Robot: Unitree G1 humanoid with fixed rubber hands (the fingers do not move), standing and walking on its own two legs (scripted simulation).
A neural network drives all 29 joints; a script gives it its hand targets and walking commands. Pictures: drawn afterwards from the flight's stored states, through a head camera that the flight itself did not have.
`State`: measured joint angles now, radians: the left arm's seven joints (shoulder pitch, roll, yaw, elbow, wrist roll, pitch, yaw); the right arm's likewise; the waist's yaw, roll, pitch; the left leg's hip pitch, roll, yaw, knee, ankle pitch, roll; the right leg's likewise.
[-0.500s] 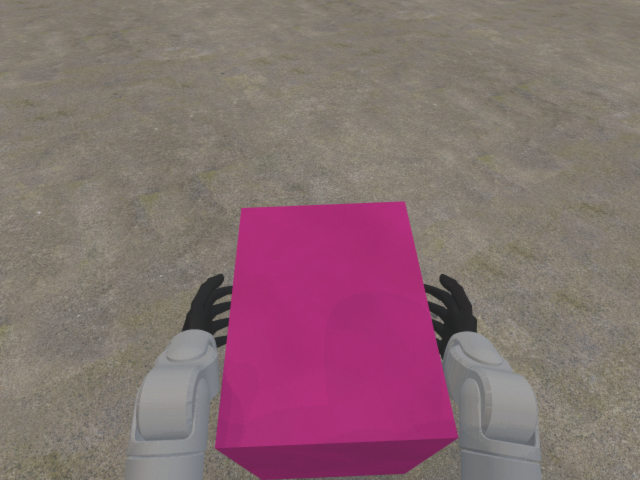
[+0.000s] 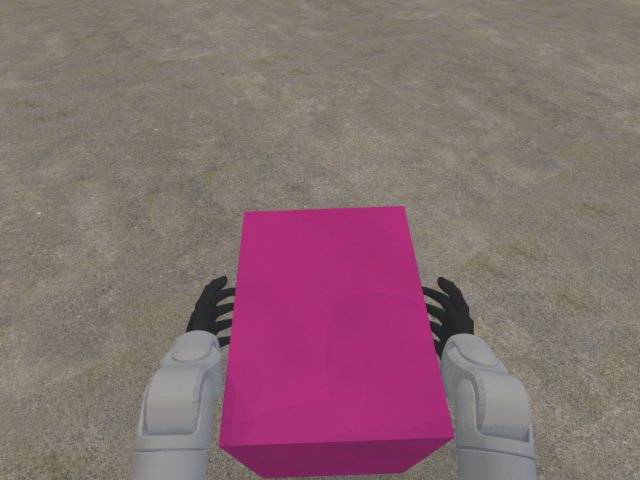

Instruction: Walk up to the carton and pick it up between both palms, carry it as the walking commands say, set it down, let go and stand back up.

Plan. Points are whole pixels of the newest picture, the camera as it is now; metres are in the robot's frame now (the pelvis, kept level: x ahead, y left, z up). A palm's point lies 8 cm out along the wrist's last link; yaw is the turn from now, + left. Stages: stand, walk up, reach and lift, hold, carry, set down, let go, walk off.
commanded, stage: carry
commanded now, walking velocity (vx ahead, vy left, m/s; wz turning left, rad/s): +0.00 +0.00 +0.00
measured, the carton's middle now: (328, 351) +0.30 -0.01 -0.02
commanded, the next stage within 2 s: none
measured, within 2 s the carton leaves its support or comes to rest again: neither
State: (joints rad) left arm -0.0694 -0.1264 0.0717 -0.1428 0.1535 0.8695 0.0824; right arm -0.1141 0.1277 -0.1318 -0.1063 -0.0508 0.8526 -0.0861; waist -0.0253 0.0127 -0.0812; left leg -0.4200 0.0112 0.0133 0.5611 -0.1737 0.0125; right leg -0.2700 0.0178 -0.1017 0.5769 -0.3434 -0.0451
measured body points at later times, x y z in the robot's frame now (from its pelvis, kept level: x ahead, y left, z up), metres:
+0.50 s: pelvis +0.00 +0.00 +0.00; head -0.01 +0.00 +0.45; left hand +0.28 +0.15 +0.05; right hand +0.28 -0.16 +0.05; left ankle +0.07 +0.11 -0.73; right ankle -0.02 -0.09 -0.73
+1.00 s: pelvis +0.00 -0.03 +0.00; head -0.01 -0.04 +0.45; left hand +0.26 +0.11 +0.08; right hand +0.25 -0.20 +0.08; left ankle +0.07 +0.11 -0.73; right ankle -0.01 -0.12 -0.72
